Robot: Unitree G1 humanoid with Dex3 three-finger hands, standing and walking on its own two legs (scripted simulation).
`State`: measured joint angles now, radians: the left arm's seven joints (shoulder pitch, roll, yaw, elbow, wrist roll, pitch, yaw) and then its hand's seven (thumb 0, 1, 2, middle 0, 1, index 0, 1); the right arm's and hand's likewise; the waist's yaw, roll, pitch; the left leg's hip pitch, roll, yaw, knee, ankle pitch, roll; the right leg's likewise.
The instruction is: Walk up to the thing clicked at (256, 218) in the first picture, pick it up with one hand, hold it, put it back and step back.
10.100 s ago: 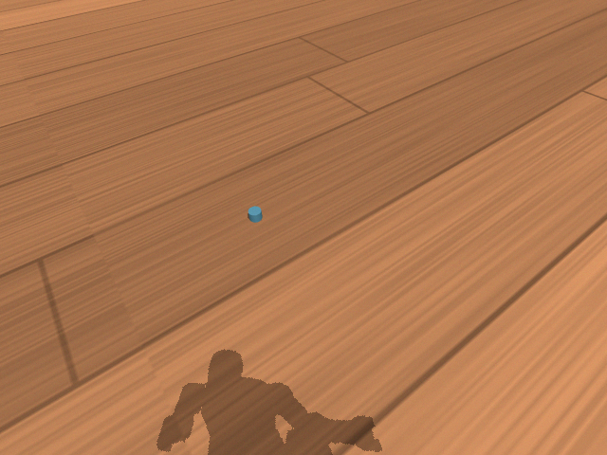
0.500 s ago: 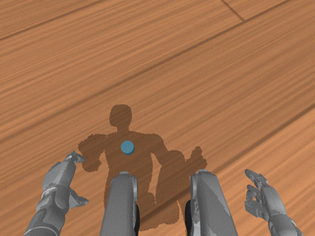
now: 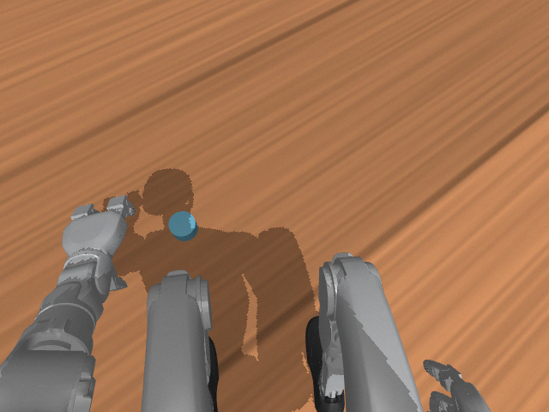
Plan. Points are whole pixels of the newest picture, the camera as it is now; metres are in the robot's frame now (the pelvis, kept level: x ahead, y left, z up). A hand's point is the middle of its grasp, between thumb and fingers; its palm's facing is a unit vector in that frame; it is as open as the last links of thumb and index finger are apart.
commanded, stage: rise first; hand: left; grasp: from above
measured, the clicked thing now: (183, 226) +0.48 +0.17 -0.38
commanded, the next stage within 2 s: approach in 1.18 s
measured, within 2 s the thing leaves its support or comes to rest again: neither
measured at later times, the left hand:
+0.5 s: hand (129, 240) +0.41 +0.24 -0.22, palm faces -0.47 -0.03 -0.88, open 13.3 cm
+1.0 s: hand (138, 235) +0.42 +0.23 -0.24, palm faces -0.46 -0.03 -0.89, open 13.4 cm
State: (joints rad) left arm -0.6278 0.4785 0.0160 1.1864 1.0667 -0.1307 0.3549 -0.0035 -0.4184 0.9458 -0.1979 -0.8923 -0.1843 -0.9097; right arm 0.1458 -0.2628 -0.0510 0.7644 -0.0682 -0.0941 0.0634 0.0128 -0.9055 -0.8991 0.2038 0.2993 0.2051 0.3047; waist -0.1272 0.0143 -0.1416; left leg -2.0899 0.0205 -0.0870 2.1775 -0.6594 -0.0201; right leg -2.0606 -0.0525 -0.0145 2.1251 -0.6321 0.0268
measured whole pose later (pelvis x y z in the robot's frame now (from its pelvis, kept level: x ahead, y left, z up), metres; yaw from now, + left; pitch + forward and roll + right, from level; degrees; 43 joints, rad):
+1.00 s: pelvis +0.01 +0.00 -0.05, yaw -1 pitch +34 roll -5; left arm -0.79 0.51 0.04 1.37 1.24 -0.15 0.51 0.00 -0.41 0.91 -0.20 -0.91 -0.20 -0.92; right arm 0.11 -0.27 -0.04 0.79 -0.14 -0.09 0.14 0.01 -0.91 -0.90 0.20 0.30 0.20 0.30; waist -0.18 0.01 -0.09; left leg -2.25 0.02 -0.11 2.36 -0.71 -0.03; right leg -2.22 -0.04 -0.01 2.30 -0.67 0.04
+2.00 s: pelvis +0.02 +0.00 -0.09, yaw -4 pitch +33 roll -7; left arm -0.98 0.61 0.05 1.62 1.18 -0.13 0.54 0.00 -0.41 0.87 -0.06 -1.13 -0.13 -1.06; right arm 0.20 -0.29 0.06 0.82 -0.23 -0.15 0.29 0.01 -0.91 -0.89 0.20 0.30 0.20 0.30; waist -0.29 0.03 0.03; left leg -2.33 0.02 -0.16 2.48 -0.73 -0.03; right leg -2.30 -0.02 -0.04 2.38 -0.66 0.04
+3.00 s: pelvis +0.01 +0.01 -0.10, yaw -9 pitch +28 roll -12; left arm -1.06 0.78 0.04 1.86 1.28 -0.16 0.80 0.00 -0.44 0.91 -0.07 -1.13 -0.12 -1.08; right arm 0.10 -0.34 0.19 0.79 -0.31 -0.35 0.41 0.01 -0.92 -0.90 0.20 0.30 0.20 0.30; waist -0.39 -0.07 0.13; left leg -2.32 0.02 -0.26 2.55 -0.74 -0.03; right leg -2.24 0.01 -0.12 2.37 -0.63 0.06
